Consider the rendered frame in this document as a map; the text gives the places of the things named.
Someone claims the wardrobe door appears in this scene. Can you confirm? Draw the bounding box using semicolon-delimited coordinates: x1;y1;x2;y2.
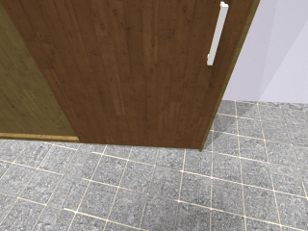
0;2;76;137
0;0;254;148

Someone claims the handle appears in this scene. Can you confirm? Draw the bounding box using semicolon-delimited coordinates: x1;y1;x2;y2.
207;1;229;65

